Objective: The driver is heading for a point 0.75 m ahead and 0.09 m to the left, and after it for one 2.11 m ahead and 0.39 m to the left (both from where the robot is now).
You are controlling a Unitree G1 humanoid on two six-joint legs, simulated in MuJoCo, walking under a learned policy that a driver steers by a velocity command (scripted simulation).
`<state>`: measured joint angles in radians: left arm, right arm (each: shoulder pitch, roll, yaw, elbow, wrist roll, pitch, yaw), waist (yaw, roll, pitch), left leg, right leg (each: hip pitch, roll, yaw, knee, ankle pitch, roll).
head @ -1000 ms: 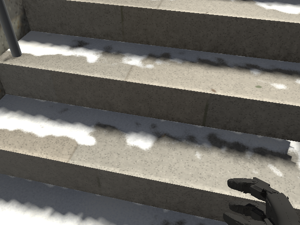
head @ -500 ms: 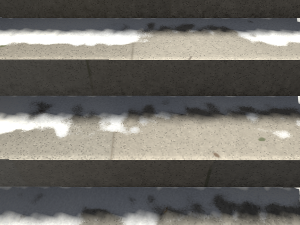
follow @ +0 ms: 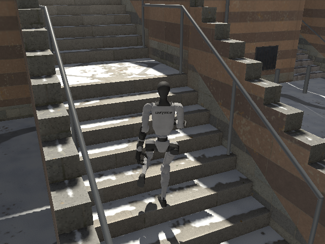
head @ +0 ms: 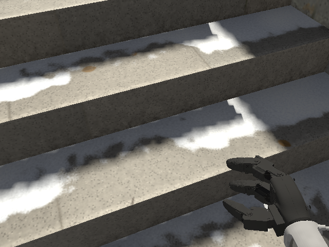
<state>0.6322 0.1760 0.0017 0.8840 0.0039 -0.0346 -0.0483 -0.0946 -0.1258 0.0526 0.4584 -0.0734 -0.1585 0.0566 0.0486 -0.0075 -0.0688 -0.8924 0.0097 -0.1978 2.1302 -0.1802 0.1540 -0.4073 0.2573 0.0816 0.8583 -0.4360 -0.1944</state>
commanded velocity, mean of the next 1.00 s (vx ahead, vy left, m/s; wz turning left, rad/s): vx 1.00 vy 0.00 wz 0.24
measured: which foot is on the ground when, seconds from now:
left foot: up 0.00-0.22, down 0.24-0.62, up 0.64-0.90, down 0.92-1.00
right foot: down 0.00-0.22, up 0.24-0.62, down 0.64-0.88, up 0.90-1.00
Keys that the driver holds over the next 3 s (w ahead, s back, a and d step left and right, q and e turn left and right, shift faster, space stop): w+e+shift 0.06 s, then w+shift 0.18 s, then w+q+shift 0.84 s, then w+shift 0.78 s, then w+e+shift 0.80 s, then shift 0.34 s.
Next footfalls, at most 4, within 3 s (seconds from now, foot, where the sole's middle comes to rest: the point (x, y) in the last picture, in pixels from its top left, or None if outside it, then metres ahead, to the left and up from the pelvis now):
0.24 left None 0.39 0.13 -0.55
0.64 right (239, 232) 0.54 -0.19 -0.55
0.92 left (166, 140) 0.80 0.07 -0.37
1.26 right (196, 49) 1.12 -0.04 -0.19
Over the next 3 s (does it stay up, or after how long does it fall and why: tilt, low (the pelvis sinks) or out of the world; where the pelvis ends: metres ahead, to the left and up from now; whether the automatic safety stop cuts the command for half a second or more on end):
stays up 2.09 0.41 0.92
